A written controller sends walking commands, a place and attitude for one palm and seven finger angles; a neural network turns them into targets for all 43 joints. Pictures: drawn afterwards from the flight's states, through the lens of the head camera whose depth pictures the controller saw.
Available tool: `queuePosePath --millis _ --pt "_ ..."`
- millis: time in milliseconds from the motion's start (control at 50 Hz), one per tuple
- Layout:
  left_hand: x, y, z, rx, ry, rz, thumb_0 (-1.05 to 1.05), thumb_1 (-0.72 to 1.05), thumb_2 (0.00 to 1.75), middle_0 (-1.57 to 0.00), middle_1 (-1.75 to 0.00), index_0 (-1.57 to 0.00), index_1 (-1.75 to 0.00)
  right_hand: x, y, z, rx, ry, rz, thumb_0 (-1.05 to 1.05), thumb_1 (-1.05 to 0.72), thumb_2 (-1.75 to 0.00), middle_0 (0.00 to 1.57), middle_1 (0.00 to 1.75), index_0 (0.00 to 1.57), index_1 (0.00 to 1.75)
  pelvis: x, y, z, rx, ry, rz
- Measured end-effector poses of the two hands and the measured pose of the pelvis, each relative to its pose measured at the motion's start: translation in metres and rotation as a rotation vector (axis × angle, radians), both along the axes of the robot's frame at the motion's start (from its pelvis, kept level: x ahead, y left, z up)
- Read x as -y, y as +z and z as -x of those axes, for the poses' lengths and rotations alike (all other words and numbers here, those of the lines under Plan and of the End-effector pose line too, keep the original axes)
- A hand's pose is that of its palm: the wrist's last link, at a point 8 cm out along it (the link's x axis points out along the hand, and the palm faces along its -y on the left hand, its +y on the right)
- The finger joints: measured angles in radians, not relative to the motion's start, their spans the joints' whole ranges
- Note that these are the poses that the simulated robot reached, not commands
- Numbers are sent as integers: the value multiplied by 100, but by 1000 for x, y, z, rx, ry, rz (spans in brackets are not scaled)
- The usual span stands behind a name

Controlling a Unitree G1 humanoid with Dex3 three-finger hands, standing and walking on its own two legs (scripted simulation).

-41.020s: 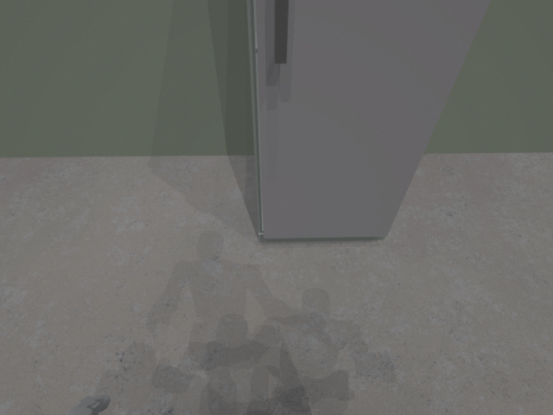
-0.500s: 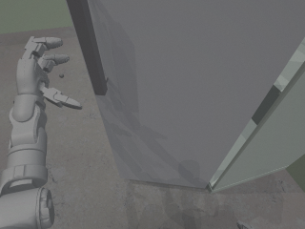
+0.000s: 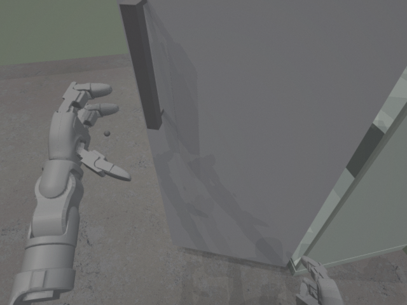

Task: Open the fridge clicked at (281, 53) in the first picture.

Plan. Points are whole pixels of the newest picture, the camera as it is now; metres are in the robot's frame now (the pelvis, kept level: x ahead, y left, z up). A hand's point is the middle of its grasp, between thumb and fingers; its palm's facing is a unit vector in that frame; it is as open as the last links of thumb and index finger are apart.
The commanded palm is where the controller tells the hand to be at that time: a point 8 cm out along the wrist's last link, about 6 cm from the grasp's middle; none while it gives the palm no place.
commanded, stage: slip the hand off the handle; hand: left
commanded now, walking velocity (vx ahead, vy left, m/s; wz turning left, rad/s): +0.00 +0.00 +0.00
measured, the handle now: (149, 70) +0.49 +0.16 +0.24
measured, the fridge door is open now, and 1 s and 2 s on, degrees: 66 66 66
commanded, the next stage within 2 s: draw the hand back to the body in 0.06 s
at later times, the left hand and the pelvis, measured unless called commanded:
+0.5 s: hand (79, 155) +0.28 +0.23 +0.20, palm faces +0.16 -0.99 -0.01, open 14.7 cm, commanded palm +0.24 +0.27 +0.19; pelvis +0.01 -0.01 +0.00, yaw +1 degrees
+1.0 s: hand (53, 189) +0.23 +0.26 +0.17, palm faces +0.41 -0.87 -0.28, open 12.6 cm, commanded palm +0.18 +0.29 +0.18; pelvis +0.00 +0.01 +0.01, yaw +0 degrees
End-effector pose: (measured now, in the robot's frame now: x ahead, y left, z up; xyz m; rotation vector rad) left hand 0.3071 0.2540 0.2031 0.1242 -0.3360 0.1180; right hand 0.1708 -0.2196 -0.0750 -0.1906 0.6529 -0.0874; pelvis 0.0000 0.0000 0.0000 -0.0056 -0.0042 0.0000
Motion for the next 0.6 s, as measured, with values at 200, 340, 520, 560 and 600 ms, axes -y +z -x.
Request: queuePosePath --millis 200,340,520,560,600 --pt "0 1 26 13 19 -11 -1 -56 20 -25 -115 -26 -116 9 -1 1 5 13 6 1 -90 -90 21 30 21 30 8 1 0 19 5 -2" --pt "-19 -11 25 -271 34 115 -1 -56 20 -25 -115 -26 -116 15 3 -5 17 -18 2 1 -90 -90 21 30 21 30 10 4 -3 36 9 -3" --pt "-26 -5 56 -232 40 129 -1 -55 20 -25 -115 -25 -115 5 22 -32 126 24 -13 1 -90 -90 20 30 20 30 8 4 -5 50 13 -3" --pt "-28 -11 61 -252 46 132 -1 -55 20 -25 -115 -25 -115 1 25 -35 135 34 -11 1 -90 -90 20 30 20 30 7 3 -5 54 16 -2" --pt "-29 -16 66 -270 55 131 -1 -55 20 -25 -115 -25 -115 -2 27 -38 143 42 -9 1 -90 -90 20 30 21 30 7 3 -4 58 18 -1"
